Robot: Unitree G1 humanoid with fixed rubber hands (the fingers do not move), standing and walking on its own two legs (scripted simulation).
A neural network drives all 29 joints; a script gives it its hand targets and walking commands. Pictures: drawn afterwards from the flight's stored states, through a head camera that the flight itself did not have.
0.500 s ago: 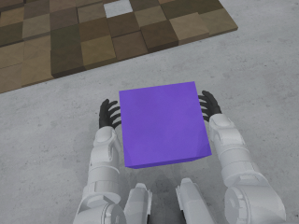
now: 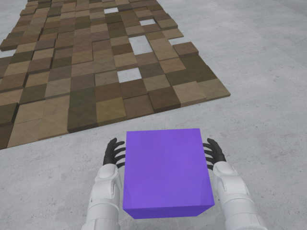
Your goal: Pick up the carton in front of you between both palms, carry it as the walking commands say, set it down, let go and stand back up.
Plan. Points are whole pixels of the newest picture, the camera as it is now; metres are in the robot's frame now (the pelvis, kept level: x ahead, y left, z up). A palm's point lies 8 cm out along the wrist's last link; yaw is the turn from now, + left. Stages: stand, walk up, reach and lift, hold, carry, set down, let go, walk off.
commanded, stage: reach and lift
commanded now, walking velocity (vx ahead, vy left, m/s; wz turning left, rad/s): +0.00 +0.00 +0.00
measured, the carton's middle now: (164, 177) +0.31 +0.00 -0.10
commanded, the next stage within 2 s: hold in 1.22 s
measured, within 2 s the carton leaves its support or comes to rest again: neither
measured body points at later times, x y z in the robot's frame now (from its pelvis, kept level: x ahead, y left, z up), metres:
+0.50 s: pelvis -0.01 +0.00 +0.03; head -0.04 -0.01 +0.47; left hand +0.31 +0.15 +0.05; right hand +0.30 -0.15 +0.04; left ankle +0.01 +0.13 -0.71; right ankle +0.02 -0.13 -0.71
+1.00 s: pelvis +0.01 +0.00 +0.03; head -0.03 -0.01 +0.48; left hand +0.32 +0.15 +0.06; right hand +0.31 -0.15 +0.05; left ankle +0.01 +0.13 -0.71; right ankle +0.02 -0.13 -0.71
